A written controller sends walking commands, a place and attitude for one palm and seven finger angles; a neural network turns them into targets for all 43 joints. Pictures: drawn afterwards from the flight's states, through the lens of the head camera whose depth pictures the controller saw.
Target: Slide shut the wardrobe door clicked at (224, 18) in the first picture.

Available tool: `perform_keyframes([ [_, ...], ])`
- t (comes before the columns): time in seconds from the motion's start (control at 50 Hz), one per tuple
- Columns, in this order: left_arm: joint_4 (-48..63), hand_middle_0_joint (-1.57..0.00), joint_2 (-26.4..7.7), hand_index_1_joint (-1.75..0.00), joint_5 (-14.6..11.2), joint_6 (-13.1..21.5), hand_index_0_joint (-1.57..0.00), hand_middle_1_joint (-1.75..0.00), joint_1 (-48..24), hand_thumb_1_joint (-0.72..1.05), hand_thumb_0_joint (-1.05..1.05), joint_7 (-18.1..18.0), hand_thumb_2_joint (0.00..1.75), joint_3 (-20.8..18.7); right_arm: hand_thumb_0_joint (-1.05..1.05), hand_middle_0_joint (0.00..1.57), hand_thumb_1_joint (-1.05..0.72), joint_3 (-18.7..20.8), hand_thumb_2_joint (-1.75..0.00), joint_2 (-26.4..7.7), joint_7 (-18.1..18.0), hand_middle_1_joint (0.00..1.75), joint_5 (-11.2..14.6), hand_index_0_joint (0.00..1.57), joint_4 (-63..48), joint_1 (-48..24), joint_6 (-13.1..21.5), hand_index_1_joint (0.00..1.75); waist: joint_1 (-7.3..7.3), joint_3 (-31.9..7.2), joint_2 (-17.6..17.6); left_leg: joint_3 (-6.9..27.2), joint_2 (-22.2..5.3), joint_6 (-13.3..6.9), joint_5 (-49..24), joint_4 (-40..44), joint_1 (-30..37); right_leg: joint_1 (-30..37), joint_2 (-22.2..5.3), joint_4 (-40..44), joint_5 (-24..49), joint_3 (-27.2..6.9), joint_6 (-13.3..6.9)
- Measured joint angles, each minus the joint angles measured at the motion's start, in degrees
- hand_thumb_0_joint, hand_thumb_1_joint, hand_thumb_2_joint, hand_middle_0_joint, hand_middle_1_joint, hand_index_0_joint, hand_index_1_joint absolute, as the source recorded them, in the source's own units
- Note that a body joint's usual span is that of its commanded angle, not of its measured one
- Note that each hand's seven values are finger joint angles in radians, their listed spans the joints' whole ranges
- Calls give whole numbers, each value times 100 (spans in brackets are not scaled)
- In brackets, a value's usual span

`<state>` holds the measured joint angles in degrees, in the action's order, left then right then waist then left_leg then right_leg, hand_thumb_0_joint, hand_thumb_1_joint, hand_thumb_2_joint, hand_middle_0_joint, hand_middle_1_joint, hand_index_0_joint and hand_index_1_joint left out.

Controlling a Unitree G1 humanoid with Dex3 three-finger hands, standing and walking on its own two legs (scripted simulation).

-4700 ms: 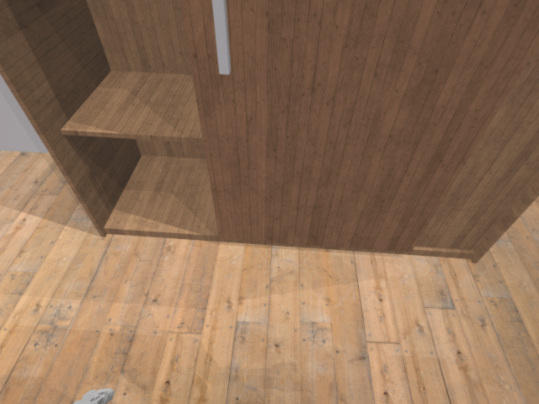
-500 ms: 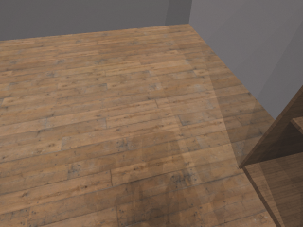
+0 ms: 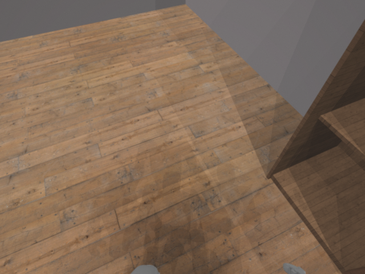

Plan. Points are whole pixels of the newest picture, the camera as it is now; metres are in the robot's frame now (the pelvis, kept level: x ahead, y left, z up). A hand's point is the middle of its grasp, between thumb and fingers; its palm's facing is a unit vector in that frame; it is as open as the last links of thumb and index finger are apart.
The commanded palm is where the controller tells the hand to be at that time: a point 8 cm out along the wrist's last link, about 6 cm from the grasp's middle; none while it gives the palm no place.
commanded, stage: turn to face it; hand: right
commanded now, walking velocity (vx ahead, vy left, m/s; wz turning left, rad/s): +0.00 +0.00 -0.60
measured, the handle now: out of the picture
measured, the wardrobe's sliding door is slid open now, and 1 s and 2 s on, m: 0.54 0.54 0.54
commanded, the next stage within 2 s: take the last steps up to it in 1.58 s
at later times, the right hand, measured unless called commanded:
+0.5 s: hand out of the picture -0.05 -0.20 -0.18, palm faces +0.36 +0.89 -0.26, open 7.4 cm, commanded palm none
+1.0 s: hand out of the picture -0.01 -0.26 -0.15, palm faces +0.59 +0.77 -0.25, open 7.4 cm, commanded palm none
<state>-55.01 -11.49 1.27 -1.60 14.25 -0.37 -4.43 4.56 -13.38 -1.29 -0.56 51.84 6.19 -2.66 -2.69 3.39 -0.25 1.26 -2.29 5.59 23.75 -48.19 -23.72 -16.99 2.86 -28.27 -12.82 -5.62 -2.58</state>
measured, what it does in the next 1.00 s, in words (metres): steps on the spot, turning right: left foot, then right foot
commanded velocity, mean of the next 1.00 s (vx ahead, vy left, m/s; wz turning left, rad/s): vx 0.00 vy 0.00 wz -0.60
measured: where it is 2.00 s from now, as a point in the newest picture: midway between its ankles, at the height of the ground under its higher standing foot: outside the picture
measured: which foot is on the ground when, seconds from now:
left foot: up 0.00-0.08, down 0.10-0.52, up 0.54-1.00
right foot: down 0.00-0.08, up 0.10-0.50, down 0.52-1.00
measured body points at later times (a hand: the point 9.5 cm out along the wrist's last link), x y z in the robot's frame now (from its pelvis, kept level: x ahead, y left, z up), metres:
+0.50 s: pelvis -0.01 +0.01 -0.01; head +0.03 -0.02 +0.43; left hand +0.20 +0.22 -0.14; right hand -0.07 -0.25 -0.16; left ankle +0.00 +0.15 -0.74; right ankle -0.04 -0.10 -0.73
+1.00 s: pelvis +0.00 -0.01 +0.00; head +0.03 -0.04 +0.44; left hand +0.19 +0.16 -0.15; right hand -0.04 -0.30 -0.13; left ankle +0.08 +0.11 -0.71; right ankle -0.04 -0.10 -0.74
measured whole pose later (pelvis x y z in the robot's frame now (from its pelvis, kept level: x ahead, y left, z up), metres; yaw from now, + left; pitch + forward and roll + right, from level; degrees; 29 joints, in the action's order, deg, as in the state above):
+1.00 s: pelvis +0.00 -0.01 +0.00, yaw -37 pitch +1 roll +0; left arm -53.1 -11.5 1.3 -2.3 13.2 0.3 -3.6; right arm 3.2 -13.0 -1.1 -0.3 48.9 6.7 -2.9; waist -2.7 3.4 -0.4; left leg 1.6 -1.8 4.7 24.0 -46.6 -22.2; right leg -16.5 5.7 -28.8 -12.9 -7.8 -2.8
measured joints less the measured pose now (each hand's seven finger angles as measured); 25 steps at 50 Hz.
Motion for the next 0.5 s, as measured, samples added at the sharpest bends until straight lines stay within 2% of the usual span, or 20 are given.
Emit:
perform_keyframes([
  [0.04, 32, -20, -62, -30, 1, -29, -20, -30, 0, 90, 0, 5, 90, -37, 1, 19, -91, -52, -90, 50, 1, 30, 21, 19, -111, -96, 41, 30, -46, -15, -70, -23, 117, -38, -73, 550, 256, -88, 45, -122, -37, -154, 76],
  [0.08, 71, -20, -128, -30, -25, -58, -20, -30, 25, 90, 0, 16, 90, -78, 1, 19, -91, -115, -90, 93, 6, 30, 34, 20, -235, -117, 127, 30, -48, -69, -110, -85, 164, -85, -590, 1479, 675, -214, 131, -349, -132, -286, 173],
  [0.1, 95, -20, -158, -30, -52, -68, -20, -30, 38, 90, 0, 27, 90, -101, 1, 20, -91, -142, -90, 100, -1, 30, 14, 20, -294, -92, 193, 30, -18, -113, -90, -116, 120, -281, -691, 1807, 833, -338, 172, -612, -290, -264, 231],
  [0.12, 100, -20, -222, -30, -55, -91, -20, -30, 3, 90, 0, 26, 90, -137, 1, 20, -91, -176, -90, 161, -12, 30, -7, 20, -303, -88, 225, 30, -23, -100, -185, -206, 135, -432, -634, 1725, 827, -503, 135, -1094, -769, -227, 323],
  [0.16, 110, -20, -317, -30, -20, -158, -20, -30, -44, 90, 0, 23, 90, -192, 1, 20, -91, -249, -90, 265, -10, 30, -22, 20, -319, -20, 235, 30, -65, -87, -267, -393, 47, -547, -538, 1630, 914, -860, 91, -2290, -1383, -5, 456],
  [0.2, 120, -20, -379, -30, -3, -202, -20, -30, -102, 90, 0, 60, 90, -211, 1, 20, -91, -289, -90, 327, -7, 30, -31, 20, -321, 86, 238, 30, -63, -64, -251, -528, -80, -553, -545, 1719, 1079, -1119, -39, -3261, -1348, 270, 574],
  [0.26, 158, -20, -428, -30, -6, -243, -20, -30, -210, 91, 0, 125, 90, -204, 1, 20, -91, -321, -90, 368, -4, 30, -51, 20, -290, 239, 240, 30, -46, 12, -179, -728, -266, -530, -580, 1847, 1275, -1264, -273, -3833, -1119, 512, 698],
  [0.36, 194, -20, -446, -30, -15, -321, -20, -30, -446, 91, 0, 187, 90, -149, 1, 20, -91, -332, -90, 320, 17, 30, -86, 20, -210, 522, 207, 30, 78, 160, -50, -1082, -532, -451, -541, 1870, 1417, -1094, -514, -3337, -1084, 684, 765],
  [0.46, 282, -20, -409, -30, -44, -291, -20, -30, -724, 91, 0, 221, 90, -45, 1, 20, -91, -242, -90, 90, 31, 30, -113, 20, -81, 806, 132, 30, 291, 289, 118, -1410, -774, -285, -383, 1615, 1363, -562, -544, -1962, -1146, 969, 650],
  [0.5, 369, -20, -395, -30, -44, -228, -20, -30, -791, 91, 0, 228, 90, -2, 1, 20, -91, -181, -90, -48, 38, 30, -100, 20, -27, 923, 95, 30, 350, 294, 195, -1545, -891, -175, -237, 1357, 1278, -237, -492, -1213, -839, 1113, 569],
])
